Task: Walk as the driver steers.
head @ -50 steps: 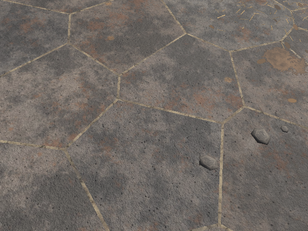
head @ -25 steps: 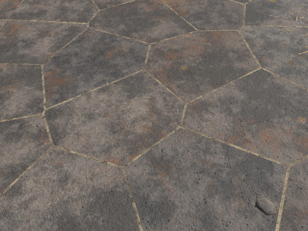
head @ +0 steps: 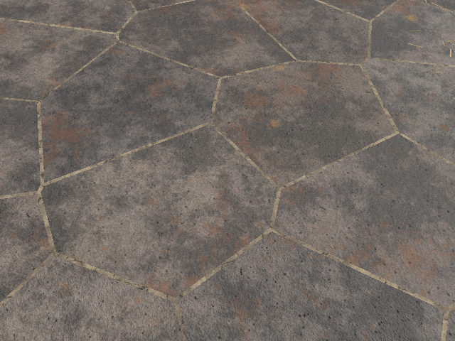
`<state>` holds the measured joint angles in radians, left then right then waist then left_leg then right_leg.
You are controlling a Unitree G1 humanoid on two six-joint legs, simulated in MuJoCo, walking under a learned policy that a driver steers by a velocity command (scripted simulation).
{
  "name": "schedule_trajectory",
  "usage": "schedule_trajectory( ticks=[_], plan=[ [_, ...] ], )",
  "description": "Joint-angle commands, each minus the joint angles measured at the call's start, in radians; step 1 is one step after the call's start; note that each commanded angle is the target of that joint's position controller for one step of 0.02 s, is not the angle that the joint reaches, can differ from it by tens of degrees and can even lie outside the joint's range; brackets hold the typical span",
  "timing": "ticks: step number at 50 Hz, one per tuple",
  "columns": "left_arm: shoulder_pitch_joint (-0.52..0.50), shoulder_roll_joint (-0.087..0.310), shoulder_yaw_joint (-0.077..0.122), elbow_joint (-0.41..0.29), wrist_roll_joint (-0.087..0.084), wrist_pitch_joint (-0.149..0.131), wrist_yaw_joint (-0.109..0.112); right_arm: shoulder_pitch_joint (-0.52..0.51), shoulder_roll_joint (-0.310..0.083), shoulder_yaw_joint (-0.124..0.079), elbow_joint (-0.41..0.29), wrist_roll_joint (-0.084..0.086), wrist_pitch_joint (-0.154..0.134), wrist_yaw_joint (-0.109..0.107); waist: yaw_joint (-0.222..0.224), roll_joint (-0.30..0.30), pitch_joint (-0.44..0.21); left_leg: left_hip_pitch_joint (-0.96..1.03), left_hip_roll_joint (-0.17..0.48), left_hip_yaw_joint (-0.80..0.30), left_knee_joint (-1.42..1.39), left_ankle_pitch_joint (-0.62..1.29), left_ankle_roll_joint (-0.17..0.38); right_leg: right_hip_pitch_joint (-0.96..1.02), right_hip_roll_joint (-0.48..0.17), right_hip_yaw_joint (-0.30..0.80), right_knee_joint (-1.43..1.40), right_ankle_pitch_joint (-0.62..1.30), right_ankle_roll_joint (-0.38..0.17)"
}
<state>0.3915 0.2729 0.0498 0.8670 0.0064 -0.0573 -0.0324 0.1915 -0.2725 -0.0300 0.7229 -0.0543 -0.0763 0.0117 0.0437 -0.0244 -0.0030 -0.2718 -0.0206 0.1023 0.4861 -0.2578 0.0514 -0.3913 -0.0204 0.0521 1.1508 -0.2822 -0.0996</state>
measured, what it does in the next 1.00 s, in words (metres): walks ahead, turning right: right foot, then left foot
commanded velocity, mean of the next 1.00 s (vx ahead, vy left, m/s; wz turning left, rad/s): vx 0.98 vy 0.00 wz -0.68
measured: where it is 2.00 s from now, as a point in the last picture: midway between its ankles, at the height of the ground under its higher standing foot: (434, 97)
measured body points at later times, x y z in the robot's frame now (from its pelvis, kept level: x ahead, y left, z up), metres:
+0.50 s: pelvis +0.41 -0.05 -0.02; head +0.43 -0.04 +0.43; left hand +0.54 +0.22 -0.15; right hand +0.49 -0.33 -0.10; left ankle +0.41 +0.14 -0.62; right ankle +0.41 -0.05 -0.74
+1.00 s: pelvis +0.84 -0.19 +0.00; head +0.86 -0.20 +0.45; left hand +1.16 -0.13 -0.08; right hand +0.62 -0.38 -0.12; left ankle +0.87 -0.06 -0.74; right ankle +0.80 -0.31 -0.66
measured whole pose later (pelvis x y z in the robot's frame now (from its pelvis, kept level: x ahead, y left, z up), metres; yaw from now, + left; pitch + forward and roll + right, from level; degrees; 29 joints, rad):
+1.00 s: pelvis +0.84 -0.19 +0.00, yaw -42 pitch +2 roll +3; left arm 0.11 0.32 0.02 0.70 0.05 -0.05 -0.05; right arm 0.49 -0.31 -0.05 0.88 -0.03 -0.10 0.01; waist -0.06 -0.05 -0.01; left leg -0.10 -0.04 0.06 0.35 -0.28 0.01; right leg -0.66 0.01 0.09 1.13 -0.23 -0.09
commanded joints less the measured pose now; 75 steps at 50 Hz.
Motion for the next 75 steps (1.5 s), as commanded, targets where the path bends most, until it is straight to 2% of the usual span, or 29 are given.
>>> schedule_trajectory(
  ticks=[1, 10, 13, 15, 17, 18, 19, 20, 22, 25, 28, 34, 37, 38, 39, 40, 41, 43, 46, 55, 57, 59, 60, 61, 62, 63, 65, 70, 75],
  plan=[
    [-0.044, 0.062, 0.012, -0.067, 0.02, 0.015, -0.027, 0.122, -0.099, -0.028, 0.007, 0.021, -0.024, -0.01, -0.052, 0.132, 0.044, 0.212, 0.272, -0.293, -0.353, -0.178, 0.016, -0.347, -0.088, 0.032, 0.087, 0.085, 0.013],
    [-0.362, 0.025, -0.017, -0.184, 0.008, 0.028, -0.058, 0.232, -0.066, -0.012, 0.12, 0.035, -0.056, -0.015, -0.048, 0.065, 0.171, 0.245, 0.174, 0.148, -0.402, 0.689, -0.07, -0.389, -0.031, -0.187, -0.228, 0.342, -0.024],
    [-0.347, 0.047, -0.023, -0.193, 0.005, 0.035, -0.058, 0.243, -0.142, -0.022, 0.13, 0.033, -0.049, -0.049, -0.001, 0.112, 0.092, 0.332, 0.202, 0.192, -0.263, 1.297, -0.095, -0.166, 0.071, -0.291, -0.38, 0.33, -0.074],
    [-0.135, 0.116, 0.0, -0.14, 0.005, 0.046, -0.045, 0.187, -0.206, -0.041, 0.112, 0.022, -0.021, -0.074, 0.126, 0.161, -0.03, 0.374, 0.248, 0.174, 0.015, 1.543, -0.092, 0.051, 0.128, -0.282, -0.391, 0.227, -0.107],
    [0.27, 0.215, 0.057, -0.02, 0.002, 0.044, -0.013, 0.051, -0.239, -0.059, 0.068, 0.013, 0.011, -0.066, 0.317, 0.103, -0.168, 0.159, 0.216, 0.139, 0.667, 1.216, -0.056, 0.477, 0.104, -0.128, -0.52, 0.131, -0.199],
    [0.179, 0.232, 0.08, -0.016, -0.033, 0.053, 0.009, -0.018, -0.12, -0.033, 0.049, 0.007, 0.002, -0.033, 0.24, -0.139, -0.069, -0.171, -0.011, 0.101, 1.048, 0.009, -0.039, 0.58, 0.047, 0.008, -0.557, 0.099, -0.21],
    [0.066, 0.339, 0.088, -0.061, 0.013, 0.056, 0.005, 0.101, -0.036, -0.001, -0.068, 0.022, -0.024, -0.026, 0.042, -0.215, -0.159, -0.538, -0.048, -0.069, 1.297, -0.251, -0.087, 0.773, -0.146, 0.49, -0.587, 0.215, -0.401],
    [0.067, 0.317, 0.095, -0.093, 0.013, 0.057, 0.014, 0.047, -0.081, 0.008, -0.104, 0.02, -0.053, -0.022, 0.097, -0.064, -0.24, -0.647, -0.019, -0.214, 1.256, -0.206, -0.077, 0.805, -0.24, 0.749, -0.82, -0.096, -0.458],
    [0.008, 0.19, 0.064, -0.07, 0.02, 0.042, 0.031, 0.0, -0.118, 0.006, -0.1, 0.009, -0.064, -0.014, -0.015, 0.133, 0.022, -0.576, 0.083, -0.217, 0.982, -0.11, -0.063, 0.446, -0.191, 0.647, -0.953, -0.158, -0.33],
    [-0.047, 0.172, 0.045, -0.086, 0.006, -0.006, 0.037, 0.014, -0.1, 0.022, -0.092, -0.032, 0.007, -0.009, -0.098, 0.143, 0.108, -0.399, 0.144, -0.184, 0.781, -0.124, -0.113, 0.107, -0.061, 0.438, -0.978, -0.008, -0.277],
    [-0.04, 0.192, 0.053, -0.094, 0.0, -0.029, 0.03, -0.162, -0.071, 0.041, -0.172, -0.011, 0.017, 0.009, -0.052, 0.082, 0.144, -0.29, 0.15, -0.117, 0.467, 0.081, -0.14, -0.041, 0.029, 0.322, -1.013, 0.154, -0.24],
    [0.043, 0.217, 0.073, -0.074, -0.013, -0.026, 0.021, -0.262, -0.078, 0.042, -0.214, 0.023, 0.003, 0.007, 0.048, -0.026, 0.04, -0.132, 0.051, -0.088, 0.061, 0.351, -0.08, 0.233, 0.008, 0.305, -0.892, 0.576, -0.127],
    [0.008, 0.273, 0.078, -0.066, 0.009, -0.033, 0.026, 0.042, -0.178, -0.011, -0.127, 0.023, -0.01, -0.02, -0.121, -0.034, -0.15, 0.163, -0.002, -0.07, 0.03, 0.173, -0.031, 0.362, -0.015, 0.279, -0.515, 0.912, -0.068],
    [-0.05, 0.237, 0.068, -0.078, 0.019, -0.041, 0.026, 0.252, -0.22, -0.035, -0.072, 0.017, -0.013, -0.039, -0.235, -0.024, -0.23, 0.395, 0.069, -0.12, 0.076, 0.073, -0.013, 0.216, 0.019, 0.245, -0.251, 0.783, -0.053],
    [-0.05, 0.087, 0.03, -0.117, 0.012, -0.052, 0.028, 0.412, -0.295, -0.056, -0.038, -0.015, -0.016, -0.053, -0.249, 0.197, -0.329, 0.61, 0.298, -0.453, 0.027, -0.313, 0.021, -0.029, 0.109, 0.174, 0.119, 0.176, -0.039],
    [0.114, 0.038, 0.003, -0.145, -0.029, -0.052, 0.016, 0.304, -0.346, -0.074, -0.027, -0.018, -0.012, -0.03, -0.091, 0.487, -0.393, 0.667, 0.456, -1.056, -0.239, -0.459, 0.134, -0.264, 0.185, 0.131, 0.279, -0.16, -0.014],
    [0.022, 0.111, 0.004, -0.113, 0.002, -0.033, 0.029, 0.156, -0.217, -0.061, -0.065, -0.006, -0.006, -0.015, -0.09, 0.232, -0.203, 0.528, 0.41, -0.956, -0.251, -0.588, 0.144, -0.354, 0.076, 0.104, 0.297, -0.057, -0.027],
    [-0.139, 0.126, 0.004, -0.142, 0.027, -0.024, 0.008, 0.121, -0.122, -0.042, -0.035, -0.002, -0.008, -0.004, -0.091, 0.017, -0.058, 0.297, 0.316, -0.643, -0.241, -0.301, 0.124, -0.313, 0.023, 0.079, 0.189, 0.026, -0.012],
    [-0.193, 0.068, -0.018, -0.189, 0.041, -0.004, -0.018, 0.214, -0.076, -0.023, 0.062, 0.015, -0.032, -0.001, -0.054, 0.093, 0.021, 0.187, 0.25, -0.461, -0.287, -0.119, 0.107, -0.323, -0.002, 0.107, 0.093, -0.005, -0.003],
    [-0.505, 0.05, -0.067, -0.311, 0.03, -0.014, -0.052, 0.307, -0.16, -0.029, 0.146, 0.053, -0.061, 0.011, -0.064, 0.068, 0.141, 0.128, 0.202, -0.087, -0.518, 0.533, 0.088, -0.117, -0.001, -0.141, -0.494, 0.355, -0.02],
    [-0.473, 0.078, -0.058, -0.297, 0.039, -0.015, -0.033, 0.333, -0.205, -0.034, 0.167, 0.047, -0.053, 0.002, -0.036, 0.118, 0.077, 0.281, 0.217, -0.048, -0.367, 0.997, 0.076, -0.05, 0.061, -0.179, -0.53, 0.265, -0.046],
    [-0.223, 0.138, -0.028, -0.221, 0.046, -0.013, -0.007, 0.325, -0.246, -0.041, 0.182, 0.034, -0.026, -0.019, 0.092, 0.173, -0.088, 0.32, 0.241, -0.026, -0.002, 1.247, 0.052, 0.217, 0.12, -0.168, -0.542, 0.13, -0.078],
    [-0.021, 0.177, -0.006, -0.155, 0.046, -0.011, 0.01, 0.293, -0.243, -0.039, 0.173, 0.035, -0.014, -0.026, 0.189, 0.158, -0.175, 0.207, 0.212, -0.016, 0.277, 1.128, 0.038, 0.448, 0.087, -0.125, -0.586, 0.12, -0.098],
    [0.108, 0.258, 0.022, -0.121, 0.065, -0.012, 0.029, 0.318, -0.138, -0.018, 0.143, 0.027, -0.013, -0.02, 0.18, 0.008, -0.283, -0.035, 0.13, -0.04, 0.66, 0.502, 0.047, 0.694, -0.15, 0.142, -0.579, -0.15, -0.109],
    [0.06, 0.303, 0.037, -0.143, 0.068, -0.008, 0.031, 0.417, -0.036, 0.004, 0.096, 0.073, -0.021, -0.007, 0.057, -0.238, -0.432, -0.357, -0.019, -0.14, 0.997, -0.193, 0.029, 0.875, -0.409, 0.715, -0.76, -0.35, -0.188],
    [0.007, 0.241, 0.038, -0.143, 0.045, -0.006, 0.026, 0.288, -0.14, -0.018, 0.081, 0.065, -0.021, -0.017, 0.085, -0.074, -0.322, -0.465, 0.036, -0.201, 1.017, -0.105, 0.054, 0.777, -0.359, 0.683, -0.842, -0.325, -0.164],
    [-0.07, 0.136, 0.019, -0.106, 0.045, -0.031, 0.024, 0.192, -0.101, -0.009, 0.078, 0.062, -0.017, -0.007, 0.016, 0.043, -0.04, -0.444, 0.111, -0.188, 0.879, 0.006, 0.05, 0.45, -0.291, 0.381, -0.896, -0.049, -0.127],
    [-0.07, 0.067, 0.002, -0.043, 0.005, -0.081, 0.02, 0.137, -0.043, -0.008, 0.078, 0.028, 0.061, 0.036, -0.076, -0.023, 0.087, -0.426, 0.174, -0.172, 0.759, 0.081, 0.021, 0.243, -0.192, 0.031, -1.041, 0.17, -0.021],
    [-0.039, 0.066, -0.008, -0.013, 0.006, -0.096, 0.023, -0.094, -0.016, 0.013, -0.012, 0.047, 0.05, 0.059, -0.059, -0.009, 0.143, -0.394, 0.105, -0.001, 0.436, 0.351, 0.048, 0.246, -0.091, -0.274, -1.056, 0.673, 0.071]
  ],
)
